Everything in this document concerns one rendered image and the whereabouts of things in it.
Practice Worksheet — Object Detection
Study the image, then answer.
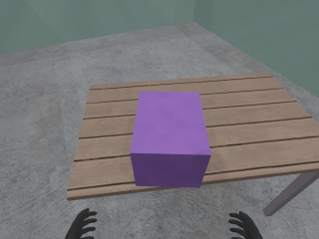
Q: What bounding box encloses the left robot hand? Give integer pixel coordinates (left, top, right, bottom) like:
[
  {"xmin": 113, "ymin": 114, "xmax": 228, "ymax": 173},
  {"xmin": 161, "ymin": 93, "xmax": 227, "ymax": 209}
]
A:
[{"xmin": 65, "ymin": 208, "xmax": 98, "ymax": 239}]

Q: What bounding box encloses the carton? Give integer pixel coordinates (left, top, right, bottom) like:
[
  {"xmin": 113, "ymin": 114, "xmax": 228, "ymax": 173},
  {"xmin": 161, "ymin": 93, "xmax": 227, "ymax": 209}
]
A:
[{"xmin": 130, "ymin": 91, "xmax": 211, "ymax": 188}]

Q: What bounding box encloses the right robot hand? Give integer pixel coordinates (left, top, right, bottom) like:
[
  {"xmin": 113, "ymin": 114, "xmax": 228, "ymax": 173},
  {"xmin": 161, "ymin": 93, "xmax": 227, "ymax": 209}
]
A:
[{"xmin": 228, "ymin": 211, "xmax": 263, "ymax": 239}]

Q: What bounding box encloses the table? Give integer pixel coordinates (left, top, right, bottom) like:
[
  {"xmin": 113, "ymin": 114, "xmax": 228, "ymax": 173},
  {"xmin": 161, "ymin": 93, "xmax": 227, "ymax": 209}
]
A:
[{"xmin": 66, "ymin": 73, "xmax": 319, "ymax": 217}]

